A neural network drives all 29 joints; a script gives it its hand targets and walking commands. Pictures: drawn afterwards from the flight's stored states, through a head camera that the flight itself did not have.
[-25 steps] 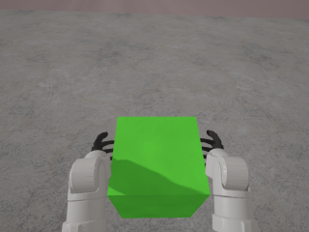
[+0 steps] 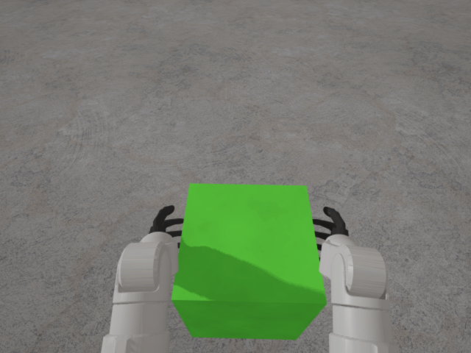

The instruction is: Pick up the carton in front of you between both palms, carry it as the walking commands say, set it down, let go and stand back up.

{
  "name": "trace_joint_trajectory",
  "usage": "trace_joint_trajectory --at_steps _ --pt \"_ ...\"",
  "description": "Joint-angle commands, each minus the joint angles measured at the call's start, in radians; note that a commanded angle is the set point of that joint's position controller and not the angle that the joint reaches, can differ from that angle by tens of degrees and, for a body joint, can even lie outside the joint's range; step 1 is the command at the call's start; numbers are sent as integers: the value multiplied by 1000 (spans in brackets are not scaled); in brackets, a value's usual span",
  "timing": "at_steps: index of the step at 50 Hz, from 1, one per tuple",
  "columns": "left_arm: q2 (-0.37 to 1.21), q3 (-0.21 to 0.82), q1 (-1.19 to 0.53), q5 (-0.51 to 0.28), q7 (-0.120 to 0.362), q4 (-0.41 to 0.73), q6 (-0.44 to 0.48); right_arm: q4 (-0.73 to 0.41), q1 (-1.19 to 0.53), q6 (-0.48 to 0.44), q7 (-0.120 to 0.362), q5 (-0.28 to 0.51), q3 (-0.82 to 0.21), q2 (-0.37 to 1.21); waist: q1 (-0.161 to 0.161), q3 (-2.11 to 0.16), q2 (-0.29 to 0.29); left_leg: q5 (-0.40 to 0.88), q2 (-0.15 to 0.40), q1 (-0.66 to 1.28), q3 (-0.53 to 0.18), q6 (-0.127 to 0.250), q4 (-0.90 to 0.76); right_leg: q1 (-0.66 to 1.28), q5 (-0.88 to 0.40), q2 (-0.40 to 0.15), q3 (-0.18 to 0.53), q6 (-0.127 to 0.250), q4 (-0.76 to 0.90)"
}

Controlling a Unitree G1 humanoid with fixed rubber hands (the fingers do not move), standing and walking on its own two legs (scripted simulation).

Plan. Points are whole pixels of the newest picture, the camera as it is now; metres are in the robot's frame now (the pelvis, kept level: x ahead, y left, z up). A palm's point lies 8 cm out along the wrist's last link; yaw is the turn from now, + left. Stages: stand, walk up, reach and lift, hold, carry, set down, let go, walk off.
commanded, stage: carry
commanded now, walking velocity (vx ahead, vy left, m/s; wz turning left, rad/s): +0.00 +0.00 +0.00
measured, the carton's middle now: (245, 266) +0.31 +0.00 -0.04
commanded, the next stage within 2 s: none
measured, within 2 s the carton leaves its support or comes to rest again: neither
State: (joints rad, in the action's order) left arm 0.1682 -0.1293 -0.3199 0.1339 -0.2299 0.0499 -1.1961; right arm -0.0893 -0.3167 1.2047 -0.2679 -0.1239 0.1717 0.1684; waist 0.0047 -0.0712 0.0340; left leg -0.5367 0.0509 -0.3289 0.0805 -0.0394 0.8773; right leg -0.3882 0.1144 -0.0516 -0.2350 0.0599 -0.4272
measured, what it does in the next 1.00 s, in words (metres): walks ahead: left foot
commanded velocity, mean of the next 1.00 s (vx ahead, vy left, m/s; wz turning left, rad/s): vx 0.00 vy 0.00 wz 0.00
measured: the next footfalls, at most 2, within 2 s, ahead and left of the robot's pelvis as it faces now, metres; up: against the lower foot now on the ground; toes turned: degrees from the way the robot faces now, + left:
left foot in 0.14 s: +0.14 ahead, +0.12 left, +0.00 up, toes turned -10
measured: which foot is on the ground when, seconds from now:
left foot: up 0.00-0.12, down 0.14-1.00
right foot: down 0.00-1.00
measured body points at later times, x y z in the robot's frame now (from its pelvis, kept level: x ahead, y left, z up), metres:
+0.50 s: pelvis +0.14 +0.02 +0.00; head +0.11 +0.02 +0.45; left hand +0.44 +0.15 +0.07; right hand +0.43 -0.14 +0.07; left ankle +0.10 +0.12 -0.73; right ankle +0.07 -0.09 -0.73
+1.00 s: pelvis +0.12 +0.02 -0.01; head +0.09 +0.02 +0.44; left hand +0.41 +0.16 +0.02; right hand +0.40 -0.14 +0.02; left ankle +0.10 +0.12 -0.74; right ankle +0.07 -0.09 -0.74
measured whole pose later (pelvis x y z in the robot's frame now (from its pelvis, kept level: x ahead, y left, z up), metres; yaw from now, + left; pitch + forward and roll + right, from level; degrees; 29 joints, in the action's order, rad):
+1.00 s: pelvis +0.12 +0.02 -0.01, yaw -2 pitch +2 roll +0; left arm 0.14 -0.14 -0.19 0.25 -0.05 -0.22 -0.76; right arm 0.22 -0.20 0.74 -0.04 -0.25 0.16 0.14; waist 0.00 -0.13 0.00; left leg -0.33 0.06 -0.27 0.16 0.01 0.57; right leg -0.23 0.36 -0.08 -0.17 -0.01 -0.56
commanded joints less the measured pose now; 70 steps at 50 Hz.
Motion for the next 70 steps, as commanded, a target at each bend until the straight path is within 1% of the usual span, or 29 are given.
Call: trace_joint_trajectory --at_steps 1,3,4,5,6,7,8,9,10,13,14,17,20,24,26,28,31,33,37,39,43,45,48,52,56,60,63,66,70 --pt "1113 648 -544 -468 408 158 33 -100 -558 -16 447 471 -715 1086 7 -417 -168 41 13 -66 -14 8 -211 464 -499 -258 237 65 114" --pt "1101 654 -527 -475 404 198 35 -130 -527 -24 436 468 -719 1094 11 -451 -183 160 2 18 19 9 -314 448 -479 -246 183 62 98" --pt "1095 658 -517 -475 403 213 35 -147 -514 -25 431 465 -720 1091 11 -464 -176 253 3 63 38 10 -376 436 -478 -229 148 57 70" --pt "1087 662 -511 -476 401 225 34 -162 -503 -25 428 463 -721 1085 5 -470 -162 393 6 132 59 11 -466 401 -432 -202 108 40 37" --pt "1077 667 -504 -474 400 235 32 -176 -502 -22 427 463 -721 1073 5 -464 -151 518 23 194 60 11 -528 356 -337 -177 93 11 14" --pt "1067 673 -496 -467 396 234 29 -189 -505 -15 427 462 -719 1061 3 -463 -127 600 79 271 29 18 -540 284 -217 -165 89 -19 -7" --pt "1054 679 -494 -464 395 231 22 -187 -504 -7 429 459 -716 1043 5 -461 -61 775 175 303 -63 34 -503 232 -81 -131 78 -48 -29" --pt "1048 688 -523 -470 395 244 8 -162 -500 -4 430 444 -710 1033 8 -434 21 874 193 284 -56 66 -423 240 -60 -105 112 -62 -11" --pt "1033 692 -524 -474 397 231 -6 -134 -476 3 433 441 -700 1031 3 -425 43 901 189 269 -52 70 -408 253 -101 -109 113 -66 -42" --pt "1013 681 -487 -459 402 146 -31 -37 -420 21 446 418 -680 1016 -3 -405 36 1036 156 257 -32 63 -357 246 -294 -112 115 -86 -108" --pt "1016 676 -478 -452 405 116 -34 -11 -415 23 450 413 -677 1017 -4 -404 32 1082 147 263 -24 59 -341 236 -326 -108 112 -91 -120" --pt "1041 667 -487 -440 414 58 -26 33 -443 14 462 410 -676 1039 -5 -386 31 1169 143 275 -19 58 -325 204 -300 -91 101 -104 -126" --pt "1075 667 -519 -441 425 36 -3 47 -487 -9 472 419 -685 1074 -5 -362 13 1132 135 253 -15 53 -325 219 -314 -89 101 -108 -100" --pt "1106 667 -520 -433 438 9 48 54 -504 -57 481 420 -700 1105 -5 -367 -47 959 102 191 5 35 -318 302 -513 -110 117 -92 -109" --pt "1114 665 -505 -420 444 -8 85 66 -495 -90 487 413 -703 1109 -5 -371 -59 912 92 186 10 31 -325 317 -555 -117 122 -85 -116" --pt "1115 665 -494 -408 448 -15 127 76 -482 -129 494 404 -705 1108 -4 -373 -52 929 92 205 9 33 -330 307 -531 -114 120 -85 -121" --pt "1104 671 -476 -394 452 -11 187 82 -457 -187 500 389 -708 1100 -3 -380 -27 1008 105 241 2 42 -326 284 -450 -104 114 -89 -121" --pt "1090 673 -457 -383 453 -11 222 89 -433 -222 502 375 -708 1090 -4 -384 -19 1022 110 248 -1 46 -323 284 -427 -101 115 -89 -118" --pt "1055 657 -401 -344 458 -37 293 117 -372 -296 504 330 -690 1059 -4 -388 -36 938 104 222 4 46 -318 311 -486 -115 126 -82 -123" --pt "1037 637 -377 -318 461 -59 333 137 -349 -336 506 301 -671 1041 -3 -385 -43 900 104 214 3 46 -320 309 -488 -123 130 -78 -125" --pt "999 601 -337 -255 458 -91 417 169 -307 -423 502 233 -633 1002 -3 -375 -39 849 115 213 -3 55 -316 281 -391 -126 133 -75 -126" --pt "961 577 -346 -217 450 -93 458 174 -312 -466 493 193 -606 964 -4 -361 -37 778 115 192 -4 58 -322 267 -329 -127 134 -69 -117" --pt "910 514 -387 -162 440 -140 518 220 -357 -528 484 137 -542 910 -5 -315 -36 664 114 169 -10 59 -359 233 -193 -125 140 -60 -82" --pt "898 466 -435 -127 439 -213 581 292 -407 -590 482 100 -496 905 -5 -274 -34 548 114 146 -20 59 -403 208 -54 -122 152 -53 -38" --pt "922 470 -434 -126 444 -241 592 324 -407 -598 487 101 -498 933 -4 -280 -34 524 115 148 -23 58 -416 208 -29 -124 155 -51 -26" --pt "932 510 -398 -152 445 -204 548 291 -371 -554 489 129 -536 943 -5 -289 -32 523 116 145 -24 58 -418 206 -30 -125 155 -51 -25" --pt "911 497 -367 -144 442 -200 515 288 -341 -521 488 126 -525 919 -5 -280 -31 511 117 132 -26 59 -420 195 -21 -126 156 -51 -21" --pt "900 481 -368 -136 442 -203 506 290 -342 -512 487 118 -509 905 -5 -261 -31 484 117 115 -28 59 -427 177 4 -126 158 -51 -12" --pt "916 504 -403 -157 445 -178 510 262 -374 -516 489 133 -527 920 -5 -253 -31 447 116 105 -31 59 -436 162 37 -124 161 -49 -2"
